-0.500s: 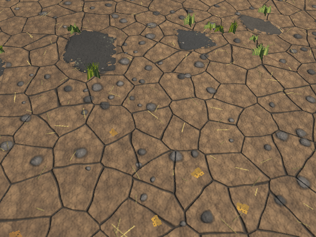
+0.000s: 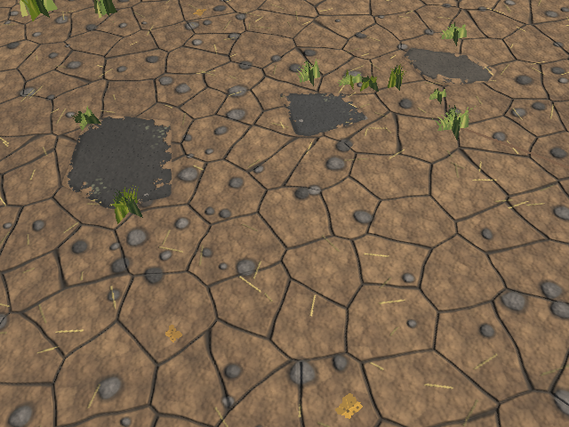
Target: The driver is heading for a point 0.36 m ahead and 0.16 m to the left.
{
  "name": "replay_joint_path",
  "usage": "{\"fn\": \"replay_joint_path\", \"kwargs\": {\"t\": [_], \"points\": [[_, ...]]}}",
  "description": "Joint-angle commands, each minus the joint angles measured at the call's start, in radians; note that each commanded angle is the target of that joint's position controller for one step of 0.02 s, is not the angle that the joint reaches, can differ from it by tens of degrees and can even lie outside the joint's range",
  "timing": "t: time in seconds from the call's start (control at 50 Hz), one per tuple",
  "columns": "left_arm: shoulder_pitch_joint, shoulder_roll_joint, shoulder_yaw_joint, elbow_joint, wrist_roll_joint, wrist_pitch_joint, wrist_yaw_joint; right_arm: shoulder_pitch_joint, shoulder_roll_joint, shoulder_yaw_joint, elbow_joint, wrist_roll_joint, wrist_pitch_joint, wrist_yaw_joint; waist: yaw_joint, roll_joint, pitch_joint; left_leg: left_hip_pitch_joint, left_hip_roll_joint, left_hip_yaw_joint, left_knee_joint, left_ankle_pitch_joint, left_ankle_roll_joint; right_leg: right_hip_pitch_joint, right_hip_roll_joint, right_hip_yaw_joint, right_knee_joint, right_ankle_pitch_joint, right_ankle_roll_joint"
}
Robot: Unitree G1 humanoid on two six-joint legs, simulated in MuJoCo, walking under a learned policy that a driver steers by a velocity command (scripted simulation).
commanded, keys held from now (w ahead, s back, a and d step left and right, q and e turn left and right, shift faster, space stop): w+q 0.28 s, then no key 0.72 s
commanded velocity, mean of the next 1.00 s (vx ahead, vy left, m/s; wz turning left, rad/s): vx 0.25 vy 0.00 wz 0.22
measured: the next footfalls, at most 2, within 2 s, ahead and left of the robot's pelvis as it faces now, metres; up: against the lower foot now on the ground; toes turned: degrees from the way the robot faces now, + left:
left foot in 0.30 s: +0.30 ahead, +0.11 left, +0.00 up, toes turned +14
right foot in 0.78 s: +0.46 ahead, -0.03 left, +0.00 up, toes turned +13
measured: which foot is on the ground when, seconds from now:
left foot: up 0.00-0.28, down 0.30-1.00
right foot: down 0.00-0.30, up 0.32-0.76, down 0.78-1.00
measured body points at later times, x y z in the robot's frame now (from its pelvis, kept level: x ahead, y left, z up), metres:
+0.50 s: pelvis +0.25 +0.06 +0.00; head +0.28 +0.07 +0.44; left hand +0.29 +0.33 -0.14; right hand +0.38 -0.19 -0.13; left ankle +0.25 +0.10 -0.75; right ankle +0.28 -0.09 -0.66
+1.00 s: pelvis +0.35 +0.04 -0.01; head +0.36 +0.04 +0.44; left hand +0.35 +0.29 -0.15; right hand +0.44 -0.18 -0.16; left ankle +0.27 +0.11 -0.75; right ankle +0.42 -0.03 -0.75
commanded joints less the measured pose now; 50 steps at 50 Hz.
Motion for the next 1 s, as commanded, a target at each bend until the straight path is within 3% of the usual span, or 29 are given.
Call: {"fn": "replay_joint_path", "kwargs": {"t": [0.02,0.16,0.22,0.26,0.28,0.3,0.32,0.34,0.36,0.38,0.42,0.46,0.5,0.56,0.66,0.74,0.76,0.78,0.8,0.82,0.84,0.88,0.92,0.94,1.0], "points": [[0.019,0.105,0.021,-0.031,-0.003,-0.024,0.007,-0.028,-0.049,-0.014,-0.045,-0.002,-0.003,0.006,0.004,-0.102,0.043,-0.076,0.0,-0.003,-0.068,0.118,-0.003,-0.005,-0.267,0.083,-0.147,0.385,-0.01],[0.111,0.112,0.013,0.036,0.0,-0.019,0.031,-0.23,-0.011,0.014,-0.12,-0.013,-0.013,0.026,0.053,-0.094,0.082,-0.058,-0.035,0.145,-0.382,0.169,0.039,0.15,-0.297,-0.036,-0.098,0.628,0.006],[0.101,0.154,0.018,0.05,0.004,-0.008,0.045,-0.184,-0.032,0.007,-0.122,-0.014,-0.01,0.021,0.014,-0.129,0.024,0.069,-0.115,0.209,-0.426,0.039,0.098,0.218,-0.316,-0.081,0.06,1.031,0.025],[0.069,0.19,0.027,0.045,0.011,0.007,0.052,-0.042,-0.068,-0.01,-0.089,-0.017,-0.011,0.011,-0.056,-0.151,-0.061,0.232,-0.17,0.213,-0.447,-0.067,0.153,0.207,-0.331,-0.093,0.296,1.163,0.02],[0.049,0.199,0.029,0.034,0.01,0.013,0.048,0.081,-0.099,-0.028,-0.053,-0.024,-0.02,0.003,-0.117,-0.129,-0.128,0.401,-0.186,0.179,-0.523,-0.068,0.187,0.13,-0.321,-0.097,0.499,1.035,0.015],[0.027,0.177,0.022,0.008,-0.002,0.009,0.041,0.211,-0.17,-0.055,-0.024,-0.041,-0.025,-0.012,-0.184,-0.031,-0.2,0.627,-0.044,-0.018,-0.61,-0.057,0.251,-0.073,-0.265,-0.111,0.821,0.681,0.034],[0.083,0.069,0.005,-0.053,-0.022,0.0,0.022,0.131,-0.27,-0.08,-0.052,-0.026,-0.016,-0.023,-0.069,0.238,-0.272,0.91,0.279,-0.582,-0.673,0.267,0.421,-0.52,-0.013,-0.05,1.229,-0.313,0.1],[0.021,0.135,0.011,-0.055,-0.006,-0.006,0.022,0.132,-0.249,-0.079,-0.055,0.02,-0.013,-0.024,-0.108,0.004,-0.297,0.873,0.293,-0.553,-0.7,0.499,0.448,-0.581,-0.056,0.158,1.263,-0.258,0.093],[-0.015,0.112,0.004,-0.068,-0.02,-0.012,0.023,0.074,-0.198,-0.063,-0.051,0.019,-0.018,-0.034,-0.072,-0.029,-0.187,0.766,0.279,-0.402,-0.697,0.645,0.413,-0.592,-0.108,0.173,1.214,-0.192,0.092],[0.003,0.107,0.002,-0.054,-0.021,-0.014,0.026,0.039,-0.131,-0.043,-0.043,0.017,-0.022,-0.034,-0.028,-0.092,-0.084,0.622,0.229,-0.293,-0.725,0.714,0.347,-0.545,-0.137,0.163,1.106,-0.171,0.092],[0.025,0.104,0.004,-0.038,0.01,0.023,0.023,-0.035,-0.08,-0.021,-0.048,0.018,-0.034,-0.037,0.028,-0.072,-0.033,0.471,0.135,-0.15,-0.777,0.716,0.266,-0.437,-0.156,0.158,0.971,-0.154,0.105],[0.053,0.087,0.004,-0.029,0.015,0.054,0.015,-0.019,-0.098,-0.018,-0.032,0.013,-0.05,-0.033,0.045,-0.041,-0.052,0.44,0.099,-0.085,-0.784,0.852,0.248,-0.387,-0.136,0.135,0.899,-0.121,0.119],[0.053,0.072,0.002,-0.025,0.009,0.063,0.011,-0.011,-0.119,-0.018,-0.02,0.007,-0.056,-0.032,0.052,-0.016,-0.072,0.46,0.073,-0.034,-0.778,0.922,0.222,-0.394,-0.129,0.12,0.81,-0.065,0.128],[-0.014,0.068,-0.001,-0.033,0.007,0.069,0.011,-0.004,-0.107,-0.007,-0.006,0.008,-0.047,-0.036,0.027,0.032,-0.079,0.501,0.036,0.012,-0.766,0.896,0.163,-0.404,-0.129,0.103,0.66,0.021,0.131],[-0.099,0.069,-0.005,-0.036,-0.001,0.072,0.027,0.033,-0.098,0.005,0.031,0.0,-0.034,-0.047,-0.02,0.051,-0.074,0.569,0.067,-0.007,-0.737,0.835,0.149,-0.37,-0.119,0.1,0.477,0.059,0.117],[-0.063,0.067,-0.006,-0.003,-0.001,0.062,0.045,0.01,-0.085,0.014,0.056,0.0,-0.026,-0.058,-0.006,0.046,-0.04,0.569,0.099,-0.061,-0.661,0.771,0.16,-0.266,-0.098,0.106,0.298,-0.01,0.076],[-0.027,0.058,-0.008,0.015,0.002,0.055,0.048,-0.008,-0.081,0.017,0.061,0.008,-0.025,-0.062,0.021,0.023,-0.035,0.544,0.087,-0.065,-0.624,0.709,0.137,-0.183,-0.102,0.113,0.174,0.08,0.062],[0.023,0.085,-0.005,0.035,0.008,0.041,0.053,-0.002,-0.073,0.022,0.061,0.012,-0.031,-0.064,0.037,-0.029,-0.066,0.487,0.055,-0.067,-0.587,0.571,0.093,-0.039,-0.169,0.183,0.096,0.365,0.049],[0.044,0.157,0.007,0.042,0.009,0.034,0.055,0.093,-0.052,0.025,0.066,0.008,-0.033,-0.063,-0.025,-0.136,-0.117,0.426,-0.015,-0.038,-0.543,0.216,0.062,0.08,-0.309,0.306,0.164,0.753,-0.003],[0.012,0.134,0.001,0.045,-0.011,0.044,0.051,0.168,-0.027,0.028,0.118,0.017,-0.012,-0.067,-0.026,-0.214,-0.151,0.436,-0.098,0.004,-0.512,-0.156,0.043,0.047,-0.399,0.387,0.169,0.849,-0.132],[-0.018,0.086,-0.015,0.04,-0.007,0.05,0.043,0.135,-0.043,0.026,0.129,0.012,0.005,-0.074,-0.018,-0.203,-0.126,0.455,-0.109,0.008,-0.516,-0.267,0.041,-0.02,-0.41,0.423,0.122,0.747,-0.151],[-0.104,0.069,-0.028,0.039,0.006,0.059,0.04,0.088,-0.032,0.03,0.141,0.008,0.019,-0.07,-0.048,-0.167,-0.076,0.53,-0.092,-0.009,-0.644,-0.171,0.042,-0.129,-0.32,0.351,0.082,0.468,-0.069],[-0.097,0.086,-0.021,0.057,-0.008,0.066,0.043,0.052,-0.052,0.031,0.154,0.0,0.022,-0.064,-0.021,-0.134,0.0,0.513,-0.042,-0.058,-0.734,-0.053,0.041,-0.175,-0.211,0.266,0.057,0.166,0.025],[-0.083,0.088,-0.018,0.072,-0.013,0.067,0.043,0.05,-0.048,0.035,0.168,0.001,0.017,-0.063,-0.012,-0.097,0.019,0.482,-0.024,-0.065,-0.738,-0.012,0.041,-0.137,-0.187,0.242,0.063,0.162,0.038],[-0.053,0.073,-0.016,0.113,-0.017,0.063,0.044,0.052,-0.033,0.043,0.2,0.009,0.003,-0.072,0.002,-0.049,-0.014,0.473,-0.011,-0.063,-0.763,0.042,0.033,-0.033,-0.191,0.236,0.092,0.284,0.032]]}}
